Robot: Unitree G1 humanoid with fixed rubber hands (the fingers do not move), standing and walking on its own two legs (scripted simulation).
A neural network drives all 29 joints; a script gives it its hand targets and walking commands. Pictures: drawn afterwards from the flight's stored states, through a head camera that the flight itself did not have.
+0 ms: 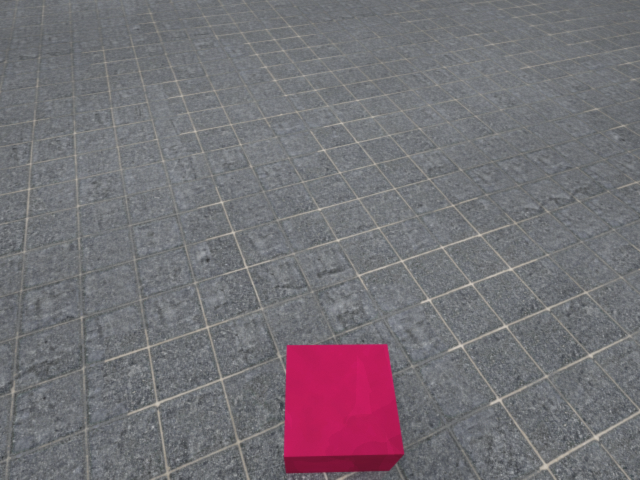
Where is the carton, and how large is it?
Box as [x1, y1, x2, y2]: [284, 344, 403, 472]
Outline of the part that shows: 386,344 287,345 284,433 284,461 286,472 388,470 403,454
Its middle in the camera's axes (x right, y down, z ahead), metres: +0.06 +0.47 +1.10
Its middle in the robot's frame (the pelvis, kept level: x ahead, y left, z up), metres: +0.43 -0.08 -0.67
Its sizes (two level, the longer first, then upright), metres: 0.291 0.285 0.207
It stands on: the floor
